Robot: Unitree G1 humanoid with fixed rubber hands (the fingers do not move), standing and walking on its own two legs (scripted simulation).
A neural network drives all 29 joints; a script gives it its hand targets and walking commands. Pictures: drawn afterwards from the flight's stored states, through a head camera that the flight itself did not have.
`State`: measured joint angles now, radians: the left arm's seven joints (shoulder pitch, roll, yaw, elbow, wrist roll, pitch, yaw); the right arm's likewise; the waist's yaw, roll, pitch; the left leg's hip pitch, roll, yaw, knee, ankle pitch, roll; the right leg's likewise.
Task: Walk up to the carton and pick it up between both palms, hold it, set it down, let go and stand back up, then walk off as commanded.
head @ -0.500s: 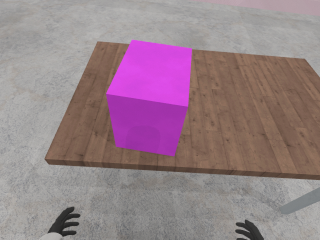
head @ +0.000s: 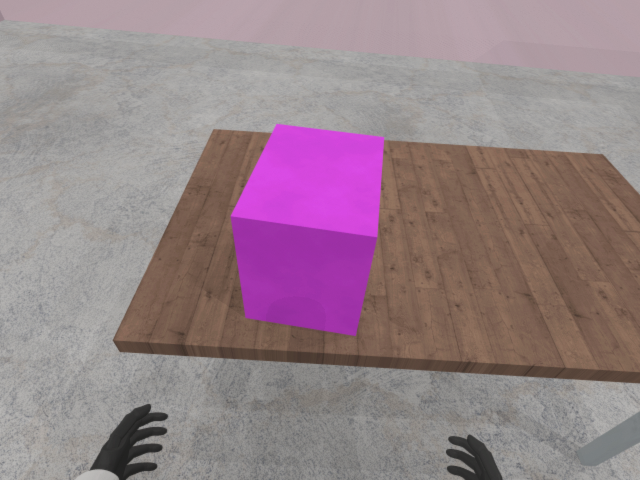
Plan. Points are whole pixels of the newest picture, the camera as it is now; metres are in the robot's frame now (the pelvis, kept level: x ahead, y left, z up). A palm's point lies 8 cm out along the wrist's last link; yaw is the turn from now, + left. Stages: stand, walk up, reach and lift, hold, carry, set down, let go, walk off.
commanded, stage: reach and lift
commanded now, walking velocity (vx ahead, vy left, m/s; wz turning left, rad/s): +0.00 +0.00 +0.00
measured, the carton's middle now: (315, 227) +0.58 +0.05 -0.02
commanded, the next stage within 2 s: none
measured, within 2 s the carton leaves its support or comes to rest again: neither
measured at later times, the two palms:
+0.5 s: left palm (110, 451) +0.17 +0.27 -0.04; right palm (467, 469) +0.18 -0.16 -0.03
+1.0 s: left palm (107, 425) +0.19 +0.27 -0.02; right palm (443, 433) +0.21 -0.13 -0.01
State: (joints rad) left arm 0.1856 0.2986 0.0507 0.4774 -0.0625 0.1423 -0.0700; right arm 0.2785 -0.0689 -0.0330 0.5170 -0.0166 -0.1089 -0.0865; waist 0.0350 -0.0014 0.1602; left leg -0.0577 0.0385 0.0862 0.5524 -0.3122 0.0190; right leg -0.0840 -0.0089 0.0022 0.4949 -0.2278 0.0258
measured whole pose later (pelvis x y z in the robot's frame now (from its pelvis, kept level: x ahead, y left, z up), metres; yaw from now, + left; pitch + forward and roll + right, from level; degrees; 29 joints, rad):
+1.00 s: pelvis +0.03 +0.03 +0.00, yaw +3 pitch -10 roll -4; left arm 0.25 0.39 -0.08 0.26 -0.26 -0.17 -0.12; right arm 0.28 0.03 0.02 0.39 0.14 -0.34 -0.22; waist 0.06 -0.02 0.17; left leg -0.07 0.04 0.03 0.63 -0.39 0.04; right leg -0.01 0.00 -0.03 0.43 -0.24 0.05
